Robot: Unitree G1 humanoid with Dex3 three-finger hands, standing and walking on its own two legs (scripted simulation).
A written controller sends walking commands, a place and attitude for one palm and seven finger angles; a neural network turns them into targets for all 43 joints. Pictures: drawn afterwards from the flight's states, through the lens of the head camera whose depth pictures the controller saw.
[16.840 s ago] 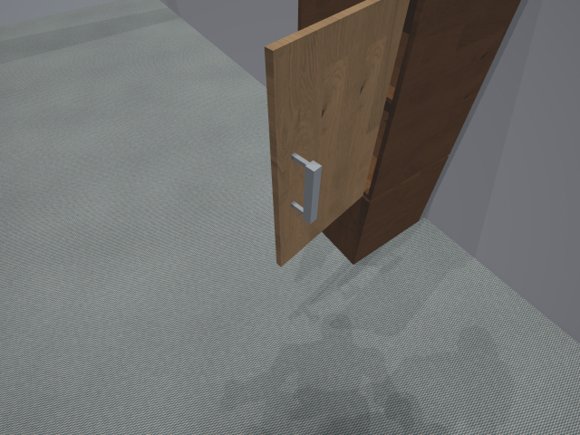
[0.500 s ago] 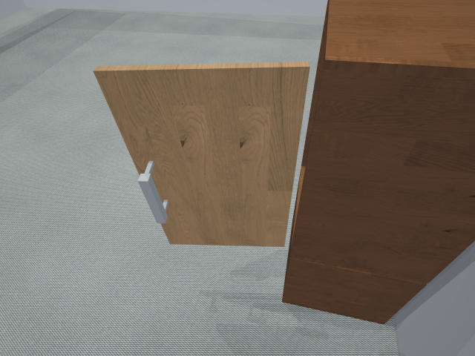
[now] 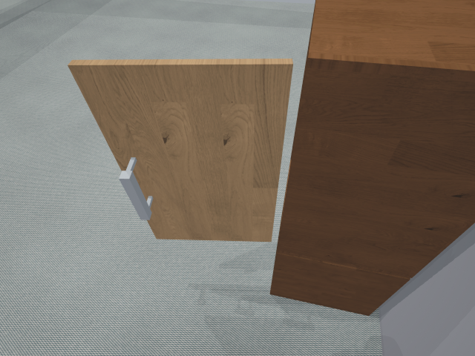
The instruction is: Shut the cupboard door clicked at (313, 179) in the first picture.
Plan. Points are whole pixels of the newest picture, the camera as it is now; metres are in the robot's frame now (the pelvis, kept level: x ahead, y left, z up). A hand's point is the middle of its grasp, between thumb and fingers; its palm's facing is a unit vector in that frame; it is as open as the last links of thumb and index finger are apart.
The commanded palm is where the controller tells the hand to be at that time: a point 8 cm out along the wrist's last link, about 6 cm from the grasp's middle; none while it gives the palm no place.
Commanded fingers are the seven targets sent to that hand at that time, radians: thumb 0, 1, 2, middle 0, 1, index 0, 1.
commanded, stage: come to a stop and stand still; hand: left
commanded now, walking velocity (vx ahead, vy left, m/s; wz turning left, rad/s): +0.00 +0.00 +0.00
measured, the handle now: (139, 189) +0.47 +0.26 -0.05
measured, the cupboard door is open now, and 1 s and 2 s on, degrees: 100 100 100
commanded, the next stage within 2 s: look again from close up in 0.26 s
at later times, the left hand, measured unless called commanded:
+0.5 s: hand out of the picture +0.02 +0.17 -0.17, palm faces +0.04 -0.98 -0.22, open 7.3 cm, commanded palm none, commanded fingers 0.00 0.90 0.90 -0.20 -0.30 -0.20 -0.30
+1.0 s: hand out of the picture +0.01 +0.16 -0.17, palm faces +0.05 -0.98 -0.21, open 7.3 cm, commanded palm +0.10 +0.21 -0.08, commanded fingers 0.00 0.90 0.90 -0.20 -0.30 -0.20 -0.30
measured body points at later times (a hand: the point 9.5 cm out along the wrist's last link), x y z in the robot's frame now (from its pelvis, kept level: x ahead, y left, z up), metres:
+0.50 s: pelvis +0.01 -0.01 +0.00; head +0.03 -0.03 +0.45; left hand +0.01 +0.22 -0.15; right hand +0.01 -0.22 -0.17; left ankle -0.05 +0.12 -0.74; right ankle +0.01 -0.08 -0.74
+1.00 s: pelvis +0.01 -0.01 +0.00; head +0.03 -0.02 +0.45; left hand +0.01 +0.22 -0.15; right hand +0.00 -0.22 -0.17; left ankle -0.05 +0.12 -0.74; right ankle +0.01 -0.08 -0.74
